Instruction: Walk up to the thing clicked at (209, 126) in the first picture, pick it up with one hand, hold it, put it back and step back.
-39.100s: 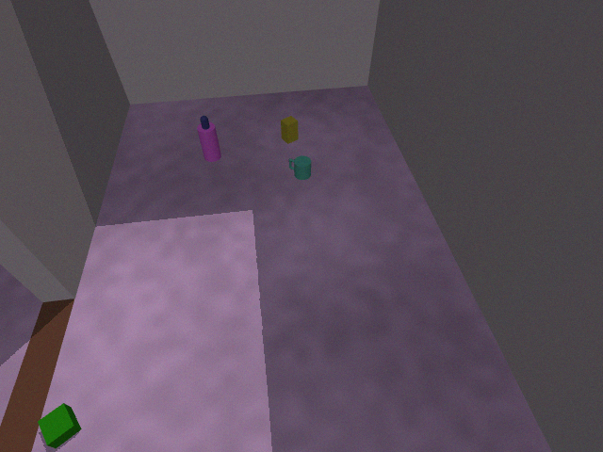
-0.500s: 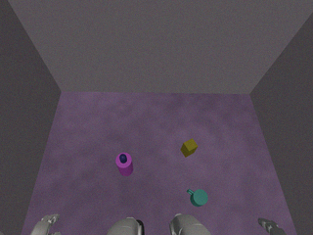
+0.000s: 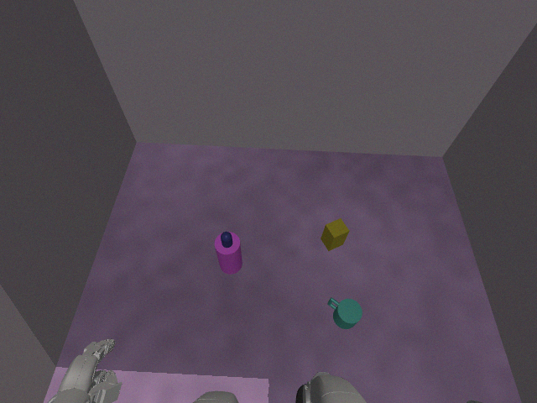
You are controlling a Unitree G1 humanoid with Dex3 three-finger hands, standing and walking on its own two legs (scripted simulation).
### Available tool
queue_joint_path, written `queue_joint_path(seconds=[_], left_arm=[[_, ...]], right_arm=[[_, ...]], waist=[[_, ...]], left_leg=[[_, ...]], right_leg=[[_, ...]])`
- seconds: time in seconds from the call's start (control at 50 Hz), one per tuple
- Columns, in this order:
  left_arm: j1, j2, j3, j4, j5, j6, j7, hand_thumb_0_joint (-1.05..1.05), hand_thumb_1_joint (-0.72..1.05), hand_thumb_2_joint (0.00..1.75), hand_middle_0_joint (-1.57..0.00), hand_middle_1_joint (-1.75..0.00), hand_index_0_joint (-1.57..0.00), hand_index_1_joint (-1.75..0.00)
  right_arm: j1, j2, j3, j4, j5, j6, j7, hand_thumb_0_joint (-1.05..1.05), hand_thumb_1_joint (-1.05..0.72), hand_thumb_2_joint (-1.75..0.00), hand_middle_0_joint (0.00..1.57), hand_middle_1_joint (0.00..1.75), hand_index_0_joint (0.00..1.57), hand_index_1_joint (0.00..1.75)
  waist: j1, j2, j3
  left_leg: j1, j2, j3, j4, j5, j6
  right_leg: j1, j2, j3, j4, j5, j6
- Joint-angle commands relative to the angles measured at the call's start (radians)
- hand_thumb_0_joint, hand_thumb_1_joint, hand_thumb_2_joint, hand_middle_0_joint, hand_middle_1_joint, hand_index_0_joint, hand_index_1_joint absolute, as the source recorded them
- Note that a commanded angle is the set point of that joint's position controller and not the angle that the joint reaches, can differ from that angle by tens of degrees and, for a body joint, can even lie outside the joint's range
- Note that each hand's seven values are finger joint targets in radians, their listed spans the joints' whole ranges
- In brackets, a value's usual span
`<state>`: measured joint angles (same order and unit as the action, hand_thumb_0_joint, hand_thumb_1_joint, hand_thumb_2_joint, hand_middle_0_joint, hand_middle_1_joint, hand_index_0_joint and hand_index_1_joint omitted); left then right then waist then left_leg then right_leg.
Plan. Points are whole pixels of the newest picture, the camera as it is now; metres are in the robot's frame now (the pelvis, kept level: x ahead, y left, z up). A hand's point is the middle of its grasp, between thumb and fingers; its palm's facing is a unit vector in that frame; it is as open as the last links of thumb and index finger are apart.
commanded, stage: step back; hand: left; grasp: from the side
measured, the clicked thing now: (228, 250) +0.62 +0.16 -0.63
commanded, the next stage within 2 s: none
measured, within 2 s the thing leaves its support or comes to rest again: neither
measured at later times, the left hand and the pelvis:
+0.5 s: hand out of the picture -0.08 +0.22 -0.13, palm faces -0.07 -0.91 -0.41, open 7.4 cm; pelvis -0.17 -0.04 +0.00, yaw -4 degrees
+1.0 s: hand out of the picture -0.25 +0.22 -0.14, palm faces -0.01 -0.93 -0.38, open 7.4 cm; pelvis -0.34 -0.05 +0.01, yaw -1 degrees
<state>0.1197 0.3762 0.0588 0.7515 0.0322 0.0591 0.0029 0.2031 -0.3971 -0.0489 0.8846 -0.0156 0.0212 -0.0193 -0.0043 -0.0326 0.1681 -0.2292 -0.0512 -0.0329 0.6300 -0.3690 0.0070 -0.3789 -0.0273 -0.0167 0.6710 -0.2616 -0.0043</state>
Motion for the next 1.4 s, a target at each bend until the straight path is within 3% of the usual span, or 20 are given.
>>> queue_joint_path(seconds=[0.0,0.12,0.3,0.36,0.38,0.4,0.48,0.62,0.7,0.76,0.86,0.96,1.02,1.06,1.08,1.14,1.2,1.32,1.34,1.38], left_arm=[[-0.041,0.202,0.07,-0.095,-0.015,-0.008,0.021,0.0,0.9,0.9,-0.2,-0.3,-0.2,-0.3],[0.073,0.193,0.084,-0.019,-0.018,-0.007,0.022,0.0,0.9,0.9,-0.2,-0.3,-0.2,-0.3],[0.1,0.169,0.075,-0.001,-0.01,-0.025,0.003,0.0,0.9,0.9,-0.2,-0.3,-0.2,-0.3],[0.221,0.199,0.088,0.058,0.01,-0.036,0.003,0.0,0.9,0.9,-0.2,-0.3,-0.2,-0.3],[0.193,0.297,0.113,0.036,0.019,-0.041,0.001,0.0,0.9,0.9,-0.2,-0.3,-0.2,-0.3],[0.092,0.402,0.131,-0.009,0.02,-0.035,0.003,0.0,0.9,0.9,-0.2,-0.3,-0.2,-0.3],[-0.084,0.242,0.09,-0.05,0.011,-0.041,0.019,0.0,0.9,0.9,-0.2,-0.3,-0.2,-0.3],[0.056,0.239,0.087,-0.049,0.01,-0.032,0.037,0.0,0.9,0.9,-0.2,-0.3,-0.2,-0.3],[-0.003,0.254,0.066,-0.058,-0.008,-0.014,0.025,0.0,0.9,0.9,-0.2,-0.3,-0.2,-0.3],[-0.093,0.226,0.072,-0.079,-0.01,-0.013,0.036,0.0,0.9,0.9,-0.2,-0.3,-0.2,-0.3],[0.075,0.205,0.075,0.02,-0.024,-0.004,0.026,0.0,0.9,0.9,-0.2,-0.3,-0.2,-0.3],[0.052,0.186,0.054,0.031,-0.008,-0.04,0.007,0.0,0.9,0.9,-0.2,-0.3,-0.2,-0.3],[0.198,0.172,0.052,0.127,0.0,-0.069,0.011,0.0,0.9,0.9,-0.2,-0.3,-0.2,-0.3],[0.186,0.29,0.092,0.127,0.025,-0.086,0.018,0.0,0.9,0.9,-0.2,-0.3,-0.2,-0.3],[0.089,0.385,0.105,0.088,0.024,-0.084,0.021,0.0,0.9,0.9,-0.2,-0.3,-0.2,-0.3],[-0.031,0.276,0.078,0.074,0.011,-0.104,0.024,0.0,0.9,0.9,-0.2,-0.3,-0.2,-0.3],[0.039,0.285,0.084,0.095,0.017,-0.11,0.014,0.0,0.9,0.9,-0.2,-0.3,-0.2,-0.3],[0.076,0.258,0.053,0.114,0.004,-0.087,0.0,0.0,0.9,0.9,-0.2,-0.3,-0.2,-0.3],[0.088,0.207,0.034,0.115,0.002,-0.085,-0.001,0.0,0.9,0.9,-0.2,-0.3,-0.2,-0.3],[-0.003,0.237,0.048,0.111,-0.016,-0.083,0.008,0.0,0.9,0.9,-0.2,-0.3,-0.2,-0.3]], right_arm=[[0.017,-0.358,-0.099,-0.094,-0.022,-0.029,0.001,0.0,-0.9,-0.9,0.2,0.3,0.2,0.3],[-0.07,-0.224,-0.066,-0.115,-0.015,-0.037,-0.019,0.0,-0.9,-0.9,0.2,0.3,0.2,0.3],[-0.039,-0.257,-0.08,-0.138,-0.021,-0.015,-0.012,0.0,-0.9,-0.9,0.2,0.3,0.2,0.3],[-0.081,-0.228,-0.065,-0.149,-0.004,0.007,-0.005,0.0,-0.9,-0.9,0.2,0.3,0.2,0.3],[-0.074,-0.163,-0.049,-0.169,0.004,0.007,-0.004,0.0,-0.9,-0.9,0.2,0.3,0.2,0.3],[-0.122,-0.175,-0.059,-0.172,0.003,0.009,-0.028,0.0,-0.9,-0.9,0.2,0.3,0.2,0.3],[0.005,-0.19,-0.053,-0.093,0.017,0.004,-0.024,0.0,-0.9,-0.9,0.2,0.3,0.2,0.3],[-0.015,-0.167,-0.041,-0.108,-0.004,-0.008,-0.02,0.0,-0.9,-0.9,0.2,0.3,0.2,0.3],[0.118,-0.174,-0.058,-0.045,-0.009,-0.007,-0.01,0.0,-0.9,-0.9,0.2,0.3,0.2,0.3],[0.022,-0.376,-0.101,-0.093,-0.029,-0.003,0.006,0.0,-0.9,-0.9,0.2,0.3,0.2,0.3],[-0.119,-0.23,-0.054,-0.114,-0.027,-0.014,-0.012,0.0,-0.9,-0.9,0.2,0.3,0.2,0.3],[-0.03,-0.241,-0.073,-0.096,-0.033,-0.006,-0.003,0.0,-0.9,-0.9,0.2,0.3,0.2,0.3],[-0.059,-0.255,-0.073,-0.09,-0.028,0.02,0.009,0.0,-0.9,-0.9,0.2,0.3,0.2,0.3],[-0.037,-0.133,-0.039,-0.102,-0.019,0.018,0.015,0.0,-0.9,-0.9,0.2,0.3,0.2,0.3],[-0.14,-0.161,-0.051,-0.114,-0.022,0.017,0.001,0.0,-0.9,-0.9,0.2,0.3,0.2,0.3],[-0.077,-0.192,-0.06,-0.045,0.003,0.001,0.012,0.0,-0.9,-0.9,0.2,0.3,0.2,0.3],[-0.07,-0.197,-0.059,-0.034,-0.01,-0.013,0.024,0.0,-0.9,-0.9,0.2,0.3,0.2,0.3],[-0.027,-0.158,-0.062,0.013,-0.019,-0.056,0.03,0.0,-0.9,-0.9,0.2,0.3,0.2,0.3],[0.014,-0.178,-0.075,0.029,-0.024,-0.064,0.024,0.0,-0.9,-0.9,0.2,0.3,0.2,0.3],[0.06,-0.316,-0.099,0.028,-0.02,-0.066,0.025,0.0,-0.9,-0.9,0.2,0.3,0.2,0.3]], waist=[[-0.045,0.283,-0.194],[0.03,0.155,-0.172],[-0.015,0.241,-0.258],[0.049,0.157,-0.267],[0.041,-0.122,-0.222],[0.083,-0.295,-0.175],[-0.029,-0.112,-0.1],[0.069,-0.148,-0.192],[-0.008,-0.106,-0.238],[-0.061,0.285,-0.173],[0.057,0.15,-0.148],[-0.026,0.211,-0.222],[0.03,0.194,-0.246],[0.027,-0.115,-0.163],[0.078,-0.177,-0.107],[0.001,-0.006,-0.034],[0.04,-0.1,-0.088],[0.02,-0.098,-0.126],[-0.001,-0.018,-0.169],[-0.041,0.167,-0.162]], left_leg=[[-0.014,0.447,-0.482,-0.309,0.489,0.247],[0.065,0.291,-0.202,-0.175,0.683,0.214],[0.099,0.285,-0.184,-0.124,0.478,0.203],[-0.142,0.219,-0.146,-0.016,0.254,0.098],[-0.351,0.024,-0.078,0.175,-0.043,0.025],[-0.306,-0.041,-0.078,0.424,-0.265,-0.007],[-0.257,-0.078,-0.128,0.586,-0.083,-0.014],[-0.253,0.001,-0.041,0.214,-0.176,-0.025],[0.006,0.01,0.041,-0.175,0.106,0.02],[-0.144,0.469,-0.547,-0.35,0.263,0.317],[-0.096,0.299,-0.208,-0.207,0.485,0.226],[0.088,0.272,-0.201,-0.212,0.09,0.205],[-0.013,0.241,-0.149,-0.122,-0.004,0.155],[-0.387,0.049,-0.05,0.15,-0.152,0.026],[-0.29,0.046,-0.139,0.251,-0.202,-0.006],[-0.259,0.002,-0.151,0.366,-0.019,-0.013],[-0.243,0.027,-0.09,0.281,-0.058,-0.032],[0.048,0.004,0.039,-0.246,0.032,0.004],[0.199,0.068,-0.086,-0.262,0.077,0.028],[0.076,0.376,-0.55,-0.39,-0.237,0.236]], right_leg=[[-0.058,0.105,0.092,0.302,-0.369,-0.004],[-0.128,0.138,0.219,0.629,-0.244,0.009],[0.064,0.056,0.06,0.012,-0.196,0.017],[0.286,0.006,0.117,-0.245,-0.004,-0.035],[0.296,-0.195,0.437,-0.303,-0.004,-0.108],[0.045,-0.389,0.601,-0.37,0.061,-0.291],[0.004,-0.174,0.229,-0.24,0.271,-0.162],[0.324,-0.251,0.269,-0.151,0.48,-0.212],[0.19,-0.187,0.206,-0.07,0.298,-0.124],[-0.046,0.079,0.088,0.416,-0.409,-0.001],[-0.066,0.112,0.172,0.616,-0.256,0.004],[0.005,0.052,0.058,0.09,-0.274,0.018],[0.229,0.077,-0.004,-0.312,-0.092,-0.021],[0.319,-0.168,0.463,-0.384,-0.302,-0.096],[-0.004,-0.369,0.632,-0.445,-0.433,-0.235],[0.009,-0.202,0.342,-0.354,-0.201,-0.161],[0.099,-0.19,0.31,-0.34,-0.283,-0.165],[0.122,-0.154,0.184,-0.17,0.005,-0.122],[0.017,-0.111,0.127,-0.044,0.088,-0.082],[-0.085,0.014,0.046,0.217,-0.349,-0.024]])
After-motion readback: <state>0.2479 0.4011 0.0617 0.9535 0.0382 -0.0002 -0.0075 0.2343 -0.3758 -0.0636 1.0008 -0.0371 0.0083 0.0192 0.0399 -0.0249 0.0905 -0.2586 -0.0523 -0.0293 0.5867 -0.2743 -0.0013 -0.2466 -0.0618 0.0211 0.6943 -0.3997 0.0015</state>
